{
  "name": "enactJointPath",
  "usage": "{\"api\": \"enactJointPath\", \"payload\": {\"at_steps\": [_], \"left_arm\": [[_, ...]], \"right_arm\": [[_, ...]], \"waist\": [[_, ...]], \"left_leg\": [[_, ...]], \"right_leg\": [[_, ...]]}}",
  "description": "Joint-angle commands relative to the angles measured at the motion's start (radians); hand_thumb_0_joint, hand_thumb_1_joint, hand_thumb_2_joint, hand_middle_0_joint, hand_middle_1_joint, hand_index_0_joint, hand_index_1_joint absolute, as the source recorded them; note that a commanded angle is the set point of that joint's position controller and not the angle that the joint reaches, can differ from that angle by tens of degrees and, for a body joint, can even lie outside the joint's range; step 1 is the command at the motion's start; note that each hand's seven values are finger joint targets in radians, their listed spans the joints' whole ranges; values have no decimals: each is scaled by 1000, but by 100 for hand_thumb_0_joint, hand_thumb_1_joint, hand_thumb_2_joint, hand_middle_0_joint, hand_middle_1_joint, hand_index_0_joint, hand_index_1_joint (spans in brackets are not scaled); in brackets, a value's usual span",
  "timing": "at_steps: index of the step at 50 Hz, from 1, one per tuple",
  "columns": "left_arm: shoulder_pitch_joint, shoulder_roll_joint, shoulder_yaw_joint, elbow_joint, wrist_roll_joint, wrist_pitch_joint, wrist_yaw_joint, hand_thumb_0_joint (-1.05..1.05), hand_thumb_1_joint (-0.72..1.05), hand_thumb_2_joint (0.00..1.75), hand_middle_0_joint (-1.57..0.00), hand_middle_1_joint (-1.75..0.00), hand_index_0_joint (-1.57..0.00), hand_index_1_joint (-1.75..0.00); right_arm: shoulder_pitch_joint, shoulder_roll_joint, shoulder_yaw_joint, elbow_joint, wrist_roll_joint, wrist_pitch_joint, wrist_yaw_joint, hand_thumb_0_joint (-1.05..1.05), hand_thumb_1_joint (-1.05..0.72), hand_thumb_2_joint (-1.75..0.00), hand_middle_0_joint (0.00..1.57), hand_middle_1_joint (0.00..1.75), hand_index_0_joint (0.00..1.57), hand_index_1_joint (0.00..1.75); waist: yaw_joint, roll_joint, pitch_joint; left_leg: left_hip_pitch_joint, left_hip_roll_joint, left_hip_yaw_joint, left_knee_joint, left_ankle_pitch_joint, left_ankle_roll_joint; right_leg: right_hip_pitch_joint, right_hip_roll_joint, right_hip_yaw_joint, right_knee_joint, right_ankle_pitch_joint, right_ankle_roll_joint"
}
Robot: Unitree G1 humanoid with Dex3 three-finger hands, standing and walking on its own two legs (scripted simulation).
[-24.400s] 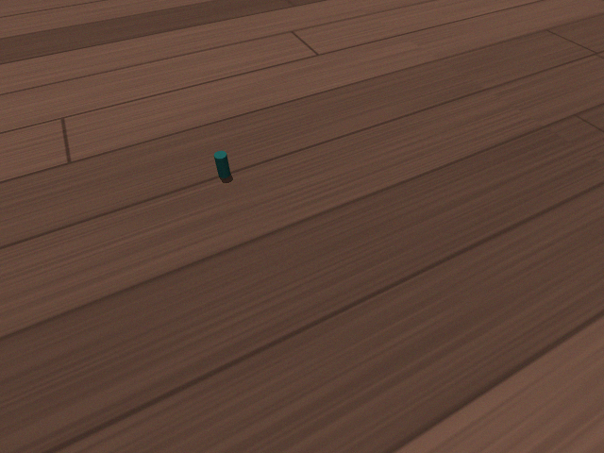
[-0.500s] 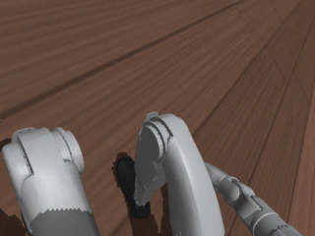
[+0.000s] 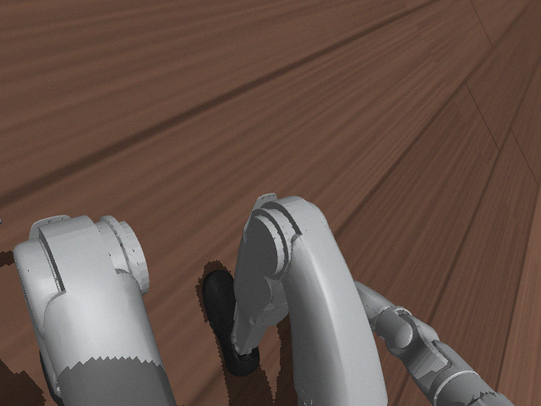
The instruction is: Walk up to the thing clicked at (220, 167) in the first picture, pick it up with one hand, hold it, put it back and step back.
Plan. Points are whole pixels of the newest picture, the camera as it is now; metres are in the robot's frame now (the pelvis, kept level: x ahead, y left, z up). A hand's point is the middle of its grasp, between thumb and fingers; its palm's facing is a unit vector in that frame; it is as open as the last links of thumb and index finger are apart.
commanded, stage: withdraw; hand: left
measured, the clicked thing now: out of the picture +0.37 +0.31 -0.21
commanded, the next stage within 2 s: rise in 0.12 s
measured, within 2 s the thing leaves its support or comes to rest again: rests again in 0.04 s
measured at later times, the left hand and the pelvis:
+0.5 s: hand out of the picture +0.31 +0.41 -0.03, palm faces +0.42 -0.84 -0.34, open 17.4 cm; pelvis +0.01 -0.01 +0.06, yaw +7 degrees
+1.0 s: hand out of the picture +0.23 +0.31 +0.17, palm faces +0.38 -0.82 -0.43, open 17.4 cm; pelvis +0.05 -0.02 +0.27, yaw +15 degrees
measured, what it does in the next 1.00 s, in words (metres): rises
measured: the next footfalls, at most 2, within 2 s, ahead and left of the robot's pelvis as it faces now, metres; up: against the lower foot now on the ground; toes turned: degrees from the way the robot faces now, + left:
none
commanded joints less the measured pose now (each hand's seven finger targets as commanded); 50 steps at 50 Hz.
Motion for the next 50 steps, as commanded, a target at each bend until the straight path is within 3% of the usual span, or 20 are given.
{"api": "enactJointPath", "payload": {"at_steps": [1, 6, 7, 8, 11, 12, 13, 15, 18, 20, 23, 29, 32, 37, 40, 42, 44, 46, 47, 50], "left_arm": [[-117, 209, 11, -323, -32, -9, -50, 0, -49, 8, -10, -2, -9, -3], [-42, 68, -89, -412, -85, 141, -143, 0, -55, 5, -8, -2, -8, -2], [-34, 83, -57, -449, -102, 162, -150, 0, -58, 3, -6, -1, -7, 0], [-25, 13, -109, -420, -120, 187, -166, 0, -57, 3, -5, -1, -6, 0], [-79, 11, -85, -426, -145, 229, -175, 0, -56, 3, -4, 0, -5, 0], [-98, 31, -67, -442, -137, 232, -174, 0, -48, 8, -3, 0, -1, -1], [-59, 264, 20, -399, 35, 297, -134, 0, -51, 8, -5, -3, -3, -4], [-147, 157, -30, -486, 37, 346, -119, 0, -53, 9, -6, -5, -4, -6], [-106, 232, 26, -550, 77, 449, -82, 0, -57, 9, -8, -6, -6, -7], [-135, 249, 25, -610, 107, 503, -66, 0, -50, 14, -6, -8, -6, -8], [0, 177, 7, -626, 121, 607, -44, 0, -53, 7, -5, -6, -5, -6], [164, 2, -111, -742, 129, 803, -5, 0, -54, 6, -5, -6, -5, -6], [238, -8, -137, -886, 127, 883, 22, 0, -55, 6, -5, -6, -5, -6], [318, 10, -116, -1070, 115, 988, 78, 0, -51, 8, -5, -6, -5, -6], [447, -93, -164, -999, 118, 1050, 100, 0, -54, 6, -5, -5, -5, -6], [419, -62, -145, -1102, 115, 1067, 122, 0, -53, 7, -5, -6, -5, -6], [441, -98, -180, -1139, 112, 1095, 137, 0, -53, 6, -5, -5, -5, -6], [536, -219, -262, -1027, 110, 1131, 145, 0, -55, 6, -5, -5, -5, -5], [493, -177, -240, -1101, 108, 1135, 157, 0, -54, 6, -5, -5, -5, -5], [541, -216, -279, -1117, 110, 1170, 172, 0, -53, 7, -5, -6, -5, -6]], "right_arm": [[46, -355, -179, -25, 37, 21, -28, 0, -90, -90, 20, 30, 20, 30], [111, -322, -248, 0, 111, 21, -41, 0, -89, -90, 20, 30, 20, 30], [111, -323, -264, -18, 125, 16, -43, 0, -89, -90, 20, 30, 20, 30], [123, -305, -268, 7, 140, 16, -44, 0, -88, -89, 20, 30, 20, 30], [134, -286, -289, 2, 170, 8, -51, 0, -87, -89, 20, 30, 20, 30], [139, -276, -296, 2, 174, 8, -54, 0, -82, -89, 20, 30, 20, 30], [183, -262, -364, 35, 210, 28, -69, 0, -90, -91, 20, 30, 20, 30], [198, -240, -375, 3, 223, 44, -66, 0, -92, -91, 20, 30, 20, 30], [229, -217, -409, 3, 256, 60, -79, 0, -96, -92, 20, 30, 20, 30], [257, -213, -439, 9, 268, 70, -85, 0, -90, -90, 20, 30, 20, 30], [278, -179, -472, 4, 296, 85, -90, 0, -90, -90, 20, 30, 20, 30], [293, -147, -548, -43, 356, 104, -110, 0, -90, -90, 20, 30, 20, 30], [302, -133, -564, -76, 376, 109, -126, 0, -90, -90, 20, 30, 20, 30], [312, -85, -566, -127, 392, 108, -166, 0, -90, -90, 20, 30, 20, 30], [297, -64, -560, -145, 397, 91, -195, 0, -90, -90, 20, 30, 20, 30], [312, -60, -561, -146, 400, 84, -216, 0, -90, -90, 20, 30, 20, 30], [318, -42, -555, -147, 399, 68, -233, 0, -90, -90, 20, 30, 20, 30], [317, -26, -546, -152, 400, 46, -249, 0, -90, -90, 20, 30, 20, 30], [333, -24, -546, -145, 399, 37, -257, 0, -90, -90, 20, 30, 20, 30], [348, -16, -540, -150, 397, 16, -274, 0, -90, -90, 20, 30, 20, 30]], "waist": [[-43, 743, -651], [-22, 651, -659], [-2, 624, -687], [-11, 586, -664], [-10, 524, -656], [-1, 510, -666], [80, 611, -768], [59, 680, -828], [107, 739, -874], [99, 733, -888], [138, 676, -928], [133, 487, -963], [151, 428, -1016], [165, 343, -1069], [168, 345, -1014], [175, 372, -1033], [169, 377, -997], [139, 351, -910], [149, 350, -914], [150, 364, -888]], "left_leg": [[454, 53, 140, -427, 111, -34], [364, 35, 164, -453, 26, -13], [355, 31, 173, -445, 48, -7], [318, 26, 174, -449, 18, -2], [278, 22, 178, -446, -8, 12], [281, 24, 180, -446, -9, 14], [417, 30, 208, -514, 39, 10], [463, 40, 201, -562, 52, 0], [515, 36, 232, -617, 66, -2], [511, 33, 247, -631, 52, 3], [513, 21, 276, -665, 68, 11], [531, 7, 302, -779, 4, 31], [588, 5, 316, -839, 32, 37], [635, -2, 364, -927, 61, 49], [715, -7, 378, -1012, 81, 52], [810, -9, 380, -1068, 104, 50], [862, -9, 387, -1120, 117, 47], [905, -11, 389, -1173, 138, 48], [923, -12, 394, -1191, 162, 49], [1036, -15, 398, -1278, 216, 45]], "right_leg": [[168, 9, -71, -153, 172, -86], [113, 0, -46, -199, 117, -86], [123, -1, -40, -203, 137, -86], [106, -4, -34, -212, 108, -84], [83, -7, -20, -224, 83, -85], [82, -7, -16, -227, 76, -86], [90, -20, 14, -253, 73, -94], [60, -24, 24, -243, 83, -102], [49, -32, 51, -263, 79, -108], [42, -37, 66, -282, 67, -110], [73, -40, 89, -335, 60, -112], [144, -51, 135, -502, -11, -106], [256, -58, 164, -596, 6, -99], [535, -75, 251, -784, -6, -80], [608, -81, 258, -855, 17, -81], [668, -84, 266, -907, 36, -82], [726, -89, 279, -969, 44, -79], [767, -89, 273, -1031, 73, -76], [816, -93, 280, -1062, 97, -73], [913, -99, 281, -1145, 154, -74]]}}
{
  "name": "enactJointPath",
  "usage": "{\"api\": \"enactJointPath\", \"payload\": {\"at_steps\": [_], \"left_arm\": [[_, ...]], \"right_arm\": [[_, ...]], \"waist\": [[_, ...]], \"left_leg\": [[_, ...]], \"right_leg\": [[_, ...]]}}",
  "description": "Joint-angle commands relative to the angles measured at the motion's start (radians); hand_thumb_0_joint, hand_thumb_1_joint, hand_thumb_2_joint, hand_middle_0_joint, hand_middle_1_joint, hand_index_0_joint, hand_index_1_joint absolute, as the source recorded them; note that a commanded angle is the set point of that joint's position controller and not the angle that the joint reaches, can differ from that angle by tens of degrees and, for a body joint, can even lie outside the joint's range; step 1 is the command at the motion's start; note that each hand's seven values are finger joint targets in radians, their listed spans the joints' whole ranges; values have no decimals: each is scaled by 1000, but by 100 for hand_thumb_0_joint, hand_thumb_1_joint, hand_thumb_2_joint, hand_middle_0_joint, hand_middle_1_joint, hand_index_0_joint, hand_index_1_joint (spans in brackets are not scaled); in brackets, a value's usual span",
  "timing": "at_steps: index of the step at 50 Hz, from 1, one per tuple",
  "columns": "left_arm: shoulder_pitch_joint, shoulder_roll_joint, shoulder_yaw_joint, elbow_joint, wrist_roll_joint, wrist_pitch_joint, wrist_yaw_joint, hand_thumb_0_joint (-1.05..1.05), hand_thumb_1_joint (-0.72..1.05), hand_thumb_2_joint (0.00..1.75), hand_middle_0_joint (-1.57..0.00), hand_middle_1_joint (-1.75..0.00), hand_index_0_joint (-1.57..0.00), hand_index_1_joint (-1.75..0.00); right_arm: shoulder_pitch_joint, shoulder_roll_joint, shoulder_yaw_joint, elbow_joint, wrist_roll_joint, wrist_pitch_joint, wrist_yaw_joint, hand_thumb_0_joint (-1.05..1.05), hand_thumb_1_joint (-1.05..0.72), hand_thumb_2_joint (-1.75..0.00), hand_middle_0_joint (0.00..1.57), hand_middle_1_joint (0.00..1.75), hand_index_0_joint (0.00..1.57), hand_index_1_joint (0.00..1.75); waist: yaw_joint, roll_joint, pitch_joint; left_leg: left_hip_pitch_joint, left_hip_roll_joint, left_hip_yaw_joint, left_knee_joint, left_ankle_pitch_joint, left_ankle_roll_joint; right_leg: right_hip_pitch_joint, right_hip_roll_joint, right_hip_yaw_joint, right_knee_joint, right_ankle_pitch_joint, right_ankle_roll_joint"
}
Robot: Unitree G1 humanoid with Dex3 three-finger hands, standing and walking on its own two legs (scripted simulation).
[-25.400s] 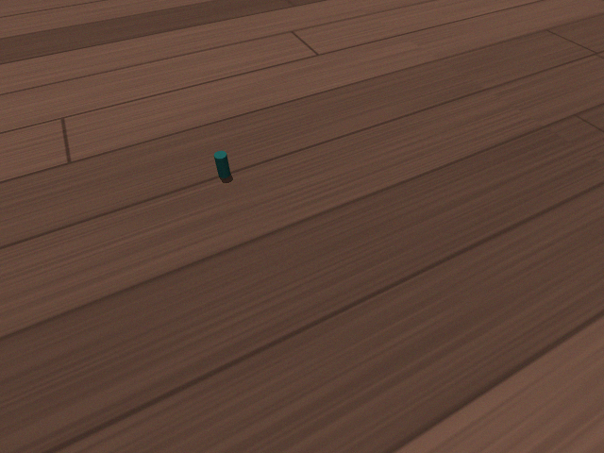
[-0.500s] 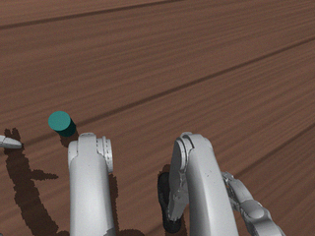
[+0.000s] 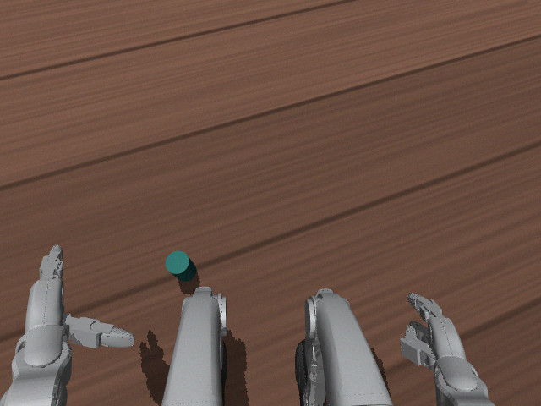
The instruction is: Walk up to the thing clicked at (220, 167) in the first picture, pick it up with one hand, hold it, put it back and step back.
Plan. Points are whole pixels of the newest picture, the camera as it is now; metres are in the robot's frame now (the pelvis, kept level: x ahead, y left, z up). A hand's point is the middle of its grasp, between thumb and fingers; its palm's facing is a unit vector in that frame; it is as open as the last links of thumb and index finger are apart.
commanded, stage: home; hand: left
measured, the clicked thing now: (181, 266) +0.39 +0.23 -0.49
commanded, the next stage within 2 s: none
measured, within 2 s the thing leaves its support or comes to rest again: neither
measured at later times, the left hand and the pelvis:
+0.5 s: hand (61, 301) +0.24 +0.22 +0.10, palm faces +0.15 -0.94 -0.31, open 17.5 cm; pelvis +0.07 +0.02 +0.16, yaw +2 degrees
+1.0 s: hand (66, 321) +0.22 +0.20 +0.12, palm faces +0.15 -0.95 -0.29, open 17.6 cm; pelvis +0.07 +0.01 +0.17, yaw +3 degrees
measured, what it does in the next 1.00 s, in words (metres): rises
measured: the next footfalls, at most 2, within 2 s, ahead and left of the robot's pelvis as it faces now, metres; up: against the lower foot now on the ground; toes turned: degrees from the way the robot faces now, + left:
none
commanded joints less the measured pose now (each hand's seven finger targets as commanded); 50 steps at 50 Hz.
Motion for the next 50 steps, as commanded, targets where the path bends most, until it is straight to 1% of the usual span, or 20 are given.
{"api": "enactJointPath", "payload": {"at_steps": [1, 6, 8, 9, 12, 13, 14, 17, 21, 23, 27, 29, 34, 36, 39, 41, 43, 46, 47, 50], "left_arm": [[12, 139, 28, -154, 0, 4, 41, 0, -53, 7, -5, -6, -5, -6], [93, 85, -32, -187, 2, 62, 70, 0, -57, 4, -5, -5, -5, -5], [70, 96, -39, -264, -1, 77, 82, 0, -56, 5, -5, -5, -5, -5], [114, 49, -72, -232, -2, 91, 84, 0, -57, 5, -5, -5, -5, -5], [177, 37, -91, -303, -3, 119, 96, 0, -57, 4, -5, -5, -5, -5], [218, 0, -126, -300, -5, 134, 96, 0, -58, 4, -5, -5, -5, -5], [180, 42, -102, -402, -6, 136, 103, 0, -55, 5, -5, -5, -5, -5], [296, -33, -164, -408, -8, 164, 101, 0, -55, 5, -5, -5, -5, -5], [337, -13, -162, -565, -12, 175, 102, 0, -58, 4, -5, -5, -5, -5], [436, -91, -215, -489, -9, 186, 89, 0, -58, 4, -5, -5, -5, -5], [403, -32, -168, -621, -8, 174, 81, 0, -56, 5, -5, -5, -5, -5], [439, -82, -200, -542, -7, 177, 69, 0, -58, 4, -5, -5, -5, -5], [368, -34, -166, -600, 0, 154, 60, 0, -59, 3, -5, -5, -4, -5], [399, -90, -208, -525, 0, 160, 52, 0, -58, 4, -5, -5, -5, -5], [335, -34, -171, -622, 2, 149, 55, 0, -58, 4, -5, -5, -5, -5], [426, -100, -210, -490, 0, 163, 46, 0, -61, 2, -4, -5, -4, -5], [356, -49, -171, -577, -2, 150, 52, 0, -58, 4, -5, -5, -5, -5], [336, -39, -172, -596, -5, 148, 48, 0, -58, 4, -5, -5, -5, -5], [410, -83, -192, -489, -4, 156, 44, 0, -59, 3, -5, -5, -5, -5], [386, -57, -172, -529, -6, 149, 43, 0, -57, 4, -5, -5, -5, -5]], "right_arm": [[71, -126, -46, -110, -3, -66, -40, 0, -90, -90, 20, 30, 20, 30], [96, -118, -35, -117, -6, -94, -66, 0, -90, -90, 20, 30, 20, 30], [107, -112, -30, -119, -7, -102, -77, 0, -90, -90, 20, 30, 20, 30], [109, -105, -24, -123, -7, -105, -80, 0, -90, -90, 20, 30, 20, 30], [133, -96, -20, -128, -13, -115, -95, 0, -90, -90, 20, 30, 20, 30], [127, -94, -17, -143, -14, -119, -99, 0, -90, -90, 20, 30, 20, 30], [146, -91, -18, -139, -16, -122, -104, 0, -90, -90, 20, 30, 20, 30], [146, -76, -10, -155, -20, -135, -113, 0, -90, -90, 20, 30, 20, 30], [144, -68, -6, -179, -22, -154, -121, 0, -90, -90, 20, 30, 20, 30], [137, -65, -5, -191, -27, -164, -120, 0, -90, -90, 20, 30, 20, 30], [144, -72, -12, -199, -30, -177, -118, 0, -90, -90, 20, 30, 20, 30], [135, -69, -8, -202, -32, -184, -114, 0, -90, -90, 20, 30, 20, 30], [140, -75, -13, -199, -37, -199, -111, 0, -90, -90, 20, 30, 20, 30], [128, -71, -9, -202, -40, -209, -109, 0, -90, -90, 20, 30, 20, 30], [133, -76, -10, -191, -40, -215, -108, 0, -90, -90, 20, 30, 20, 30], [126, -74, -8, -190, -41, -219, -106, 0, -90, -90, 20, 30, 20, 30], [120, -71, -7, -191, -39, -219, -107, 0, -90, -90, 20, 30, 20, 30], [121, -79, -9, -187, -38, -221, -106, 0, -90, -90, 20, 30, 20, 30], [119, -70, -4, -186, -38, -220, -105, 0, -90, -90, 20, 30, 20, 30], [110, -71, -4, -190, -36, -222, -103, 0, -90, -90, 20, 30, 20, 30]], "waist": [[-14, 58, -375], [-6, 86, -323], [-4, 101, -295], [-12, 96, -267], [-7, 112, -253], [-16, 102, -208], [-5, 113, -226], [-14, 103, -168], [3, 84, -119], [-8, 42, -71], [4, 55, -84], [-8, 22, -18], [-6, 60, -50], [-15, 53, -22], [-3, 91, -79], [-13, 32, -26], [2, 60, -62], [-1, 61, -31], [-6, 24, -14], [5, 39, -20]], "left_leg": [[450, -36, 50, -333, 147, 54], [653, -37, 47, -491, 248, 43], [709, -38, 46, -553, 249, 39], [742, -36, 45, -583, 259, 36], [850, -34, 42, -656, 352, 28], [860, -36, 43, -685, 344, 29], [891, -36, 44, -705, 359, 30], [940, -35, 41, -765, 366, 27], [978, -39, 37, -818, 379, 29], [990, -30, 26, -845, 381, 25], [1026, -34, 30, -856, 449, 22], [1008, -34, 29, -871, 405, 24], [1042, -39, 38, -871, 443, 21], [1038, -43, 41, -879, 406, 21], [1078, -40, 36, -890, 422, 17], [1055, -41, 37, -889, 408, 20], [1061, -45, 41, -890, 404, 21], [1048, -49, 50, -893, 376, 23], [1044, -47, 52, -892, 373, 25], [1037, -50, 53, -894, 356, 26]], "right_leg": [[423, 6, 52, -419, 184, -8], [561, 9, 13, -535, 282, -14], [613, 7, 7, -589, 283, -13], [632, 10, 4, -608, 293, -13], [727, 12, -6, -670, 367, -11], [746, 12, -13, -699, 368, -9], [782, 12, -11, -721, 382, -9], [840, 16, -21, -777, 387, -8], [902, 20, -29, -830, 402, -6], [903, 28, -41, -844, 393, -6], [954, 26, -36, -866, 447, -4], [939, 27, -36, -882, 413, -2], [968, 22, -25, -884, 448, -2], [961, 22, -24, -898, 417, 0], [985, 21, -20, -894, 423, -5], [976, 25, -25, -906, 417, 0], [995, 20, -21, -910, 418, -1], [982, 17, -15, -925, 399, 3], [976, 19, -16, -930, 398, 6], [984, 15, -14, -937, 382, 5]]}}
